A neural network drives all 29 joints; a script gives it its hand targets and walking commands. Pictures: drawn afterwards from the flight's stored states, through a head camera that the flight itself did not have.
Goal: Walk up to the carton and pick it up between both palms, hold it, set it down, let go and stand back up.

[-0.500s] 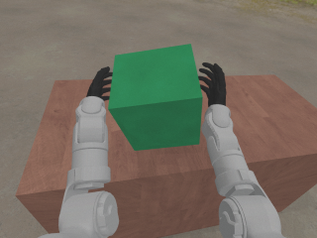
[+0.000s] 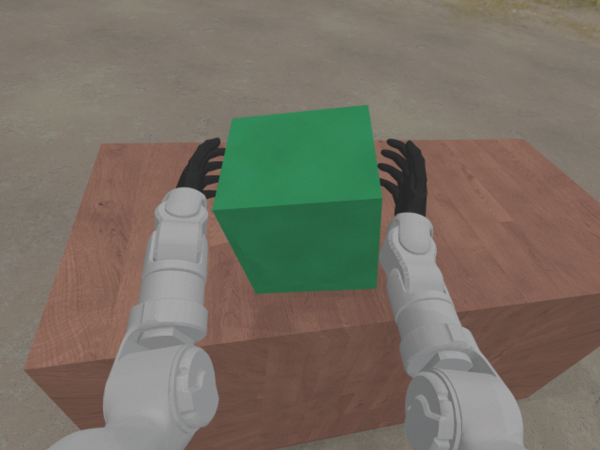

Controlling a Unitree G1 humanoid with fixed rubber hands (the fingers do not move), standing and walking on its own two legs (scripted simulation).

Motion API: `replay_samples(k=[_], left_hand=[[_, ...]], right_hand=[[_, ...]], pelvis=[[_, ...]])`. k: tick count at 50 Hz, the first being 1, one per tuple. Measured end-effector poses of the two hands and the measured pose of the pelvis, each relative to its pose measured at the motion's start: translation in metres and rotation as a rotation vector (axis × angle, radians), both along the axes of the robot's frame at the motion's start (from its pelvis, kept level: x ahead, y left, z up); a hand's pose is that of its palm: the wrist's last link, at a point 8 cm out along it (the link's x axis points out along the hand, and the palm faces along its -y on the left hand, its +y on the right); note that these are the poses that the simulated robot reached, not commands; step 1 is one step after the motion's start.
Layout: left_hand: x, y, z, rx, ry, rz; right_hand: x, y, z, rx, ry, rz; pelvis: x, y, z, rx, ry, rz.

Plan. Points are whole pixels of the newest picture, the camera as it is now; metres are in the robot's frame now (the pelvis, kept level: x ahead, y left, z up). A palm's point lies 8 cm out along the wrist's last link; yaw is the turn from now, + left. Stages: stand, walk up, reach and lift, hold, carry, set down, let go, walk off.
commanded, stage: set down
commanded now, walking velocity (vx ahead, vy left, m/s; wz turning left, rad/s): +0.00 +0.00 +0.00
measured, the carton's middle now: (307, 207) +0.44 -0.02 +0.11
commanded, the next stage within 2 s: none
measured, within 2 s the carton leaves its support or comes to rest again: rests again in 1.50 s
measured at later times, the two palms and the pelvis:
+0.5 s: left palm (188, 189) +0.43 +0.15 +0.14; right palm (393, 215) +0.38 -0.13 +0.15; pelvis +0.00 +0.01 +0.00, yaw +0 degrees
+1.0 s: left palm (187, 191) +0.44 +0.16 +0.13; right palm (385, 222) +0.39 -0.12 +0.13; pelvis +0.01 +0.01 +0.00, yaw -1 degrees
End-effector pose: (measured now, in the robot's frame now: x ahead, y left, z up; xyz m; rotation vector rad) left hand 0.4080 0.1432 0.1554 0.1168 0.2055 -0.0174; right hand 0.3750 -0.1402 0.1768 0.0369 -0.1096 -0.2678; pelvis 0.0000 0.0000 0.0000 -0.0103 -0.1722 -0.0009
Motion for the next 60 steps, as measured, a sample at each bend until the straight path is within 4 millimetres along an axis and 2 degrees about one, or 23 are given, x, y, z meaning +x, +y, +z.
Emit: replay_samples(k=[16,29,41,51,60], left_hand=[[0.010,0.011,-0.012,-0.010,0.024,-0.008],[0.022,0.009,-0.014,-0.024,0.032,-0.049],[0.022,0.017,-0.023,-0.014,0.056,-0.050],[0.033,0.015,-0.025,-0.022,0.067,-0.078],[0.044,0.014,-0.038,-0.026,0.089,-0.089]], right_hand=[[0.005,0.010,-0.022,0.020,0.075,-0.019],[0.007,0.010,-0.030,0.025,0.116,-0.050],[0.009,0.017,-0.040,0.060,0.137,-0.044],[0.011,0.015,-0.045,0.060,0.158,-0.066],[0.016,0.015,-0.059,0.060,0.194,-0.080]], pelvis=[[0.003,0.003,0.000,-0.001,0.026,-0.003],[0.003,0.008,0.000,-0.003,0.053,-0.011],[0.006,0.011,0.000,-0.004,0.052,-0.008],[0.009,0.012,0.000,-0.002,0.069,-0.012],[0.014,0.013,0.000,-0.002,0.100,-0.021]])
